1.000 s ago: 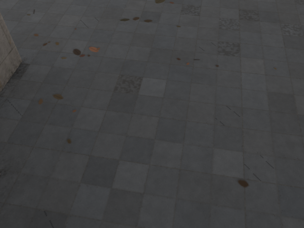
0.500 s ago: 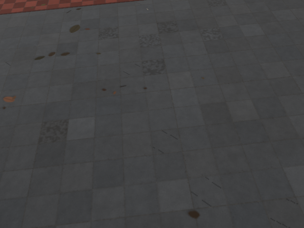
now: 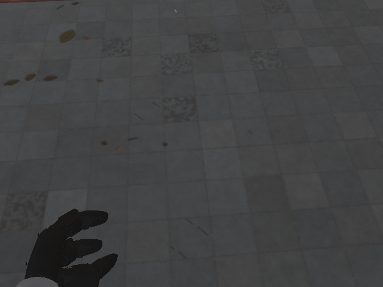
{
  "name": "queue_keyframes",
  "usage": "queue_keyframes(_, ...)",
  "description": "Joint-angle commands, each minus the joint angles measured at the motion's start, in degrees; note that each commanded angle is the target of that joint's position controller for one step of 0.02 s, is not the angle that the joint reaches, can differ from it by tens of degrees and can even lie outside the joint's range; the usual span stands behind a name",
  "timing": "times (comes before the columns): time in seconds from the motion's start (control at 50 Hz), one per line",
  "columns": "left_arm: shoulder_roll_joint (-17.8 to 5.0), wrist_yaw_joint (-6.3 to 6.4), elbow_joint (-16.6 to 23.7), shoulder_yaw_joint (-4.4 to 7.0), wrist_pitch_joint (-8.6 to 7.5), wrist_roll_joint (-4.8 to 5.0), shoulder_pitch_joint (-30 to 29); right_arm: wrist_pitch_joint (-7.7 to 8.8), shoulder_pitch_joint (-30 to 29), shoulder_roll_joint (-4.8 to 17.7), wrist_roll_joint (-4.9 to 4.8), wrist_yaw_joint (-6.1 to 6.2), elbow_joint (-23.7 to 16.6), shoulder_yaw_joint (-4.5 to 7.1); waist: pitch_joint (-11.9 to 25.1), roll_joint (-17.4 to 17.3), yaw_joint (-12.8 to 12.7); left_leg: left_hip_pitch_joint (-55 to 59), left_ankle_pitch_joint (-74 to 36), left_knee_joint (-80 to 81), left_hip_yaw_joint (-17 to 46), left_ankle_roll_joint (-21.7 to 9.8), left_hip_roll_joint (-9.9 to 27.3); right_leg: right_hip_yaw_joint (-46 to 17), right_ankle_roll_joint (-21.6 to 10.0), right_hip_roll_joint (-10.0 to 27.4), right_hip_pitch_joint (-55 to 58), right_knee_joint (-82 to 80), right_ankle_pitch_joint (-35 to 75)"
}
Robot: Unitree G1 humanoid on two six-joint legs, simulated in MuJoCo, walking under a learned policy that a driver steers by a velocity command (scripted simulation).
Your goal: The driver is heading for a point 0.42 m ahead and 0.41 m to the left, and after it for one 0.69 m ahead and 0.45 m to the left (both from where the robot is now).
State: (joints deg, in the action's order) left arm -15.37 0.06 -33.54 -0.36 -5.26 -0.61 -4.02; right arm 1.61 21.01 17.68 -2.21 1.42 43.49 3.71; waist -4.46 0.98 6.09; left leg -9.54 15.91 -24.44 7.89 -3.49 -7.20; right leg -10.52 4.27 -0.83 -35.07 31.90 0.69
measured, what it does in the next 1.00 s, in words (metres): walks ahead, turning left: right foot, then left foot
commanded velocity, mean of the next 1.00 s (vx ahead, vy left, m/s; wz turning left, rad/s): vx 0.62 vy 0.00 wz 0.93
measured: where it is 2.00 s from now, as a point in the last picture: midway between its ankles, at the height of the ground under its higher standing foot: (48, 258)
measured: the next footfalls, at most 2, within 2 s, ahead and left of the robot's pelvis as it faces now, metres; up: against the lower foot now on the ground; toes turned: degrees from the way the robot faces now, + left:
right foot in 0.06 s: +0.25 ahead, -0.13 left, +0.00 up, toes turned +13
left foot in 0.56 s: +0.14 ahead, +0.10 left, +0.00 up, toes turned +37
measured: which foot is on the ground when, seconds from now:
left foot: down 0.00-0.06, up 0.08-0.54, down 0.56-0.94, up 0.96-1.00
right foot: up 0.00-0.04, down 0.06-0.54, up 0.56-0.92, down 0.94-1.00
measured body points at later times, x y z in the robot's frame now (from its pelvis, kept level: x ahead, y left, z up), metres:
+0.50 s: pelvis +0.16 -0.01 +0.00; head +0.14 +0.01 +0.45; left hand +0.11 +0.32 -0.10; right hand +0.42 -0.19 -0.06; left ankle +0.11 +0.10 -0.71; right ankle +0.21 -0.14 -0.74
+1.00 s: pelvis +0.40 +0.21 -0.03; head +0.42 +0.24 +0.42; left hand +0.32 +0.54 -0.10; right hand +0.65 +0.03 -0.14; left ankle +0.16 +0.10 -0.66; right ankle +0.56 +0.21 -0.74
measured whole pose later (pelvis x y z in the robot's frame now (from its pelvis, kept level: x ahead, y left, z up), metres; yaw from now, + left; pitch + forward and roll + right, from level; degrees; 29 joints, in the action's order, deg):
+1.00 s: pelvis +0.40 +0.21 -0.03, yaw +56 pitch +2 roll -1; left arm -17.4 0.4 -35.5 1.3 -3.1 -3.3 3.8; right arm 2.1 23.8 20.8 -0.2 -0.3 45.2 4.4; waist -3.1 -1.5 4.7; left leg -7.8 27.9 -60.6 10.4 -6.1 -5.5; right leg 2.2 0.6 1.4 -29.8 38.8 -11.0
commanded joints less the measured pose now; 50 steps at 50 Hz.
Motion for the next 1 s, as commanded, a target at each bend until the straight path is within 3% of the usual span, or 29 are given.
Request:
queue_keyframes(0.02, -8.13, 0.48, 1.04, 3.73, 0.33, 0.66, 8.05, -1.0, -6.31, 8.42, -0.26, 1.5, -6.44, 2.97, 9.39, -7.03, -8.0, -8.57, -19.0, -4.08, 12.28, -1.93, 7.71, 2.25, -0.09, -2.65, 22.11, -6.59, 5.68)
queue_keyframes(0.04, -8.52, 0.57, -0.14, 4.28, 0.06, 0.19, 11.6, -1.35, -7.58, 6.61, -0.14, 1.57, -7.53, 2.65, 11.22, -6.37, -9.63, -8.28, -16.23, -10.59, 11.7, 0.01, 5.52, 2.36, -1.3, -0.45, 26.53, -9.57, 9.49)
queue_keyframes(0.06, -10.25, 0.96, -0.73, 4.7, -0.01, -0.81, 16.62, -1.43, -5.83, 2.57, 0.88, 1.21, -8.75, 1.48, 17.17, -0.15, -10.25, -12.66, -0.27, -24.86, 7.49, 2.62, 1.96, -3.28, -5.34, 8.8, 37.69, -8.07, 20.18)
queue_keyframes(0.08, -10.38, 1.25, 1.07, 4.02, 0.86, -2.54, 15.68, -1.29, 5.8, -1.98, 1.76, 0.76, -8.18, 0.1, 23.16, 12.62, -4.34, -24.18, 29.78, -39.68, 3.76, 4.77, -2.89, -19.07, -13.63, 23.79, 49.8, -3.19, 43.36)
queue_keyframes(0.1, -11.57, 1.05, 0.22, 4.98, 1.92, -1.31, 13.71, -1.5, 12.77, 4.1, 0.57, -0.36, -8.21, 0.69, 29.54, 18.27, -1.46, -26.33, 24.95, -49.47, 1.79, 5.83, 3.44, -30.75, -20.49, 30.96, 49.08, -6.28, 24.36)
queue_keyframes(0.14, -4.97, 1.91, 2.5, 3.62, 3.18, -0.76, 7.72, -3.57, 1.78, 10.14, -0.13, 0.36, -7.84, 3.12, 16.73, 6.0, -4.9, -30.42, 13.58, -53.27, -2.33, 8.52, 7.81, -16.22, -16.62, 20.71, 36.18, -11.36, -2.53)
queue_keyframes(0.18, -5.73, 2.13, 2.01, 3.76, 4.02, -1.21, 4.15, -5.37, -1.53, 9.46, 0.41, 1.01, -9.53, 3.38, 10.83, 5.47, -3.74, -27.09, 9.05, -52.57, -3.89, 9.43, 9.9, -6.78, -15.37, 15.91, 24.33, -13.87, -3.06)
queue_keyframes(0.24, -8.12, 2.47, -0.88, 5.26, 3.22, -0.06, 8.84, -4.63, -2.21, 5.61, 0.8, -0.17, -11.42, 2.28, 12.52, 8.74, -4.62, -26.71, 5.7, -47.19, -7.22, 7.69, 11.91, -2.91, -14.92, 15.39, 24.04, -19.71, -21.78)
queue_keyframes(0.38, -12.76, 1.59, -3.24, 7.98, 0.73, 1.55, 10.82, -3.13, -7.36, 6.17, 0.55, -1.72, -11.57, 2.15, 8.43, 5.97, -5.54, -24.59, 2.24, -33.09, -8.47, 2.94, 15.14, 2.39, -13.33, 20.02, 24.74, -26.65, -35.84)
queue_keyframes(0.4, -11.54, 0.34, -4.36, 6.99, 1.32, -2.37, 15.27, -5.04, -9.44, 5.26, 5.74, -4.89, -12.97, 1.33, 9.39, 3.12, -6.3, -19.94, 3.22, -29.25, -11.26, 1.9, 12.46, 7.67, -11.04, 19.86, 22.05, -25.79, -36.21)
queue_keyframes(0.44, -12.64, -0.36, -3.77, 7.4, 2.21, -2.48, 12.09, -5.87, -8.75, 5.16, 3.83, -7.31, -12.43, 1.45, 8.06, 8.73, -4.98, -12.9, 4.35, -23.07, -14.83, 0.63, 10.75, 14.42, -7.52, 17.76, 18.31, -25.27, -37.14)
queue_keyframes(0.5, -13.43, -0.62, -3.62, 7.44, 3.44, -2.09, 12.2, -5.39, -9.44, 5.45, 2.8, -7.48, -12.6, 1.18, 5.24, 7.77, -4.86, -8.14, 6.86, -15.41, -18.39, -1.47, 9.96, 17.06, -6.23, 19.99, 18.31, -22.06, -38.12)
queue_keyframes(0.52, -13.06, -0.69, -3.58, 7.35, 4.03, -1.73, 11.41, -4.97, -6.07, 4.59, 3.05, -6.95, -10.9, 0.92, 4.21, 4.23, -2.81, -3.57, 4.6, -9.85, -19.93, -2.4, 8.68, 19.86, -5.5, 18.73, 16.54, -16.69, -38.87)
queue_keyframes(0.54, -10.62, -0.67, -3.62, 6.75, 4.5, -2.18, 11.41, -4.29, 1.52, 5.16, 3.28, -5.97, -6.59, 1.32, 2.9, -4.89, -0.17, 2.95, 7.06, -5.66, -18.52, -3.43, 5.86, 24.42, -4.68, 14.34, 12.11, -2.46, -38.11)
queue_keyframes(0.56, -6.1, -0.94, -2.42, 5.09, 4.84, -3.03, 9.32, -3.53, 10.62, 7.75, 3.38, -4.94, -3.46, 2.0, 1.15, -17.47, 4.1, 11.16, 16.25, -2.61, -4.32, -6.43, 11.41, 26.21, -3.67, 9.49, -2.75, 22.72, -38.65)
queue_keyframes(0.58, 0.49, -1.14, 1.75, 2.71, 4.79, -3.85, 6.09, -2.72, 8.58, 12.17, 2.73, -4.18, -6.72, 1.57, -2.21, -20.91, 1.43, 12.07, 23.24, 2.3, 21.54, -10.39, 20.7, 18.63, -2.28, 2.24, -23.83, 38.85, -38.22)
queue_keyframes(0.6, -3.01, -1.59, 6.42, 2.99, 3.34, -4.44, 0.34, -2.55, 6.46, 15.5, 3.09, -2.86, -9.0, 2.93, -0.08, -16.13, 3.12, 14.09, 25.98, 15.52, 36.02, -15.07, 26.2, 10.31, -1.22, 2.83, -30.85, 40.44, -31.15)
queue_keyframes(0.62, -6.71, -1.95, 6.41, 3.69, 1.98, -4.06, -0.66, -2.18, 5.08, 15.08, 3.79, -1.87, -8.91, 3.05, -0.87, -11.0, 1.62, 13.78, 27.48, 16.41, 34.92, -15.98, 27.19, 8.38, -1.14, 5.57, -31.18, 39.73, -25.1)
queue_keyframes(0.64, -9.35, -2.2, 4.27, 4.28, 1.26, -3.96, 1.67, -1.68, 3.86, 13.31, 3.91, -1.61, -9.18, 2.62, 0.02, -6.74, 0.06, 12.55, 23.04, 14.15, 28.61, -15.0, 24.38, 8.46, -0.75, 6.35, -27.19, 37.26, -20.2)
queue_keyframes(0.68, -10.43, -2.71, 1.78, 4.43, 1.86, -3.49, 5.61, -0.38, 2.73, 10.96, 3.45, -1.4, -8.96, 1.68, 0.24, -5.44, -2.38, 7.59, 17.16, 15.35, 20.94, -13.63, 19.14, 9.02, 0.27, 6.85, -18.97, 31.96, -16.0)
queue_keyframes(0.78, -6.01, -3.3, 2.39, 2.49, 3.52, -1.38, -0.5, 1.64, 4.46, 10.14, 2.66, -1.65, -5.26, 2.01, -1.32, -3.63, -2.33, 4.99, -7.16, 14.62, 11.48, -12.32, 12.39, 11.53, 0.69, 2.69, -9.05, 14.59, -7.23)
queue_keyframes(0.84, -5.62, -3.24, 4.46, 1.93, 3.25, -0.6, -4.61, 2.26, 4.8, 11.21, 1.98, -1.41, -3.62, 2.51, -0.14, -6.66, -1.46, 4.08, -18.06, 14.04, 12.71, -10.79, 13.99, 11.64, -1.03, 1.46, 0.65, 5.28, -3.66)
queue_keyframes(0.88, -7.4, -2.25, 3.1, 2.59, 2.98, -0.32, 1.28, 2.6, 1.34, 12.15, 1.82, -1.37, -3.65, 2.78, 2.23, -7.26, -5.17, 2.41, -30.94, 10.3, 12.51, -8.21, 14.33, 11.36, -2.73, 0.04, 13.45, 1.31, -4.45)
queue_keyframes(0.9, -9.96, -1.28, 0.82, 3.76, 2.81, -0.39, 9.36, 2.76, 0.37, 13.54, 2.02, -1.57, -3.49, 3.14, 7.1, -6.56, -8.73, 1.83, -42.36, 1.87, 11.5, -6.76, 13.32, 12.01, -3.66, -1.69, 24.01, 2.39, -9.15)
queue_keyframes(0.92, -12.19, 0.04, -2.34, 5.06, 2.74, -0.23, 22.58, 2.79, -2.07, 14.73, 2.36, -1.95, -3.54, 3.47, 13.69, -4.24, -16.02, -3.16, -44.81, -13.27, 9.27, -5.26, 10.35, 12.94, -4.37, -1.33, 39.24, 2.46, -12.22)
queue_keyframes(0.94, -15.68, 1.58, -4.12, 6.44, 2.32, -1.74, 34.72, 3.3, -2.64, 10.31, 2.73, -2.06, -4.28, 2.35, 20.7, -0.25, -20.41, -12.35, -32.51, -32.61, 6.73, -3.8, 5.53, 4.24, -5.4, 8.02, 53.56, 2.17, -25.45)
queue_keyframes(0.96, -19.89, 1.7, -3.84, 6.86, 1.75, -4.45, 35.14, 3.14, 0.68, -0.3, 0.98, -1.93, -7.49, -0.13, 25.67, 18.22, -15.0, -26.87, 15.49, -50.19, 2.78, -2.68, -1.63, -24.98, -8.11, 25.63, 60.12, -10.76, -45.58)
queue_keyframes(0.98, -17.67, 1.38, -2.5, 6.55, 1.88, -3.65, 27.49, 2.38, 1.96, 4.12, 1.48, -1.81, -7.59, -0.09, 23.23, 18.81, -10.71, -31.02, 12.63, -55.68, 1.41, -3.16, 0.77, -39.37, -10.79, 27.46, 53.9, -18.72, -40.5)
queue_keyframes(1.0, -11.81, 1.31, -1.69, 5.35, 2.07, -3.08, 21.23, 1.29, -0.77, 6.75, 2.56, -1.72, -6.12, 0.6, 14.28, 10.52, -9.09, -31.92, 7.26, -55.36, -0.77, -2.87, 5.34, -27.89, -11.82, 25.46, 46.09, -15.86, -31.07)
